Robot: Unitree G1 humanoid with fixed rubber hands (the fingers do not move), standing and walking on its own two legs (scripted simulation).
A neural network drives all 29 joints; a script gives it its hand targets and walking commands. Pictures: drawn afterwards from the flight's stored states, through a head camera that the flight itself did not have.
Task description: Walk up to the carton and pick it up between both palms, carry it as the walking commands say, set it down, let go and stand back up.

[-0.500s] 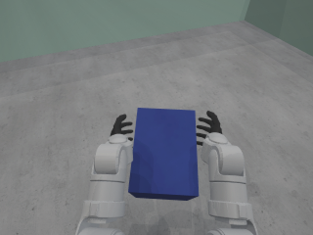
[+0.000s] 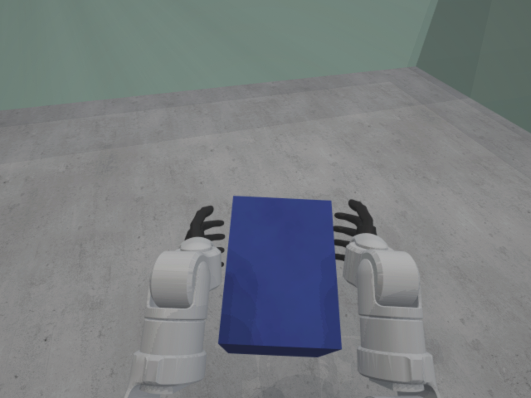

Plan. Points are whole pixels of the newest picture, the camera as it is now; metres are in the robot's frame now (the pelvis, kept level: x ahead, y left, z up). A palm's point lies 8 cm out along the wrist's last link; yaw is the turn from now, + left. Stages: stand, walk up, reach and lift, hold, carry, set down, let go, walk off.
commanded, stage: carry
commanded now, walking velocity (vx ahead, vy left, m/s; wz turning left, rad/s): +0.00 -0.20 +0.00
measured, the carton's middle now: (277, 280) +0.32 +0.01 +0.02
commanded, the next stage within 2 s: none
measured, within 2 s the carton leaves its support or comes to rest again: neither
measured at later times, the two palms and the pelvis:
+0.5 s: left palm (248, 314) +0.21 +0.05 +0.10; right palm (435, 315) +0.22 -0.19 +0.10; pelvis -0.09 -0.08 +0.00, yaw -1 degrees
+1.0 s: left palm out of the picture +0.11 -0.07 +0.09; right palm out of the picture +0.11 -0.30 +0.09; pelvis -0.19 -0.17 +0.00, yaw +0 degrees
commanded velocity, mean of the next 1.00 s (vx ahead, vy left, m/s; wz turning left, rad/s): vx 0.00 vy -0.20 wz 0.00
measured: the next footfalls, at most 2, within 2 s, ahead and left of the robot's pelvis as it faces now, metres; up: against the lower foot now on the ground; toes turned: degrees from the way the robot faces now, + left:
left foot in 0.18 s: +0.03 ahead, +0.12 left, +0.00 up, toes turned +7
right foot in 0.42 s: +0.00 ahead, -0.20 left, +0.00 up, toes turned -4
